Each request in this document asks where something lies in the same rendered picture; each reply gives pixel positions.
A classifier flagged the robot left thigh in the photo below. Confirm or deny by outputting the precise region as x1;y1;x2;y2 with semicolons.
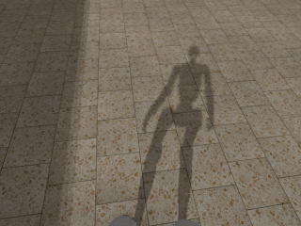
108;216;137;226

